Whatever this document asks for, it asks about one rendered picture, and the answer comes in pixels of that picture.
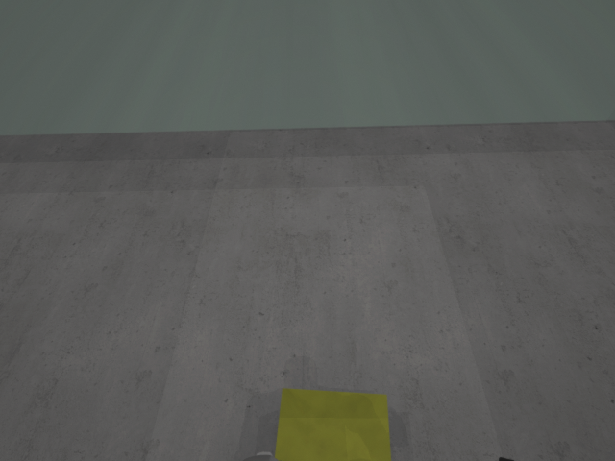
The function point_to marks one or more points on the carton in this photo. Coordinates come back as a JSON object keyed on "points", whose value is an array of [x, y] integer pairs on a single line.
{"points": [[332, 426]]}

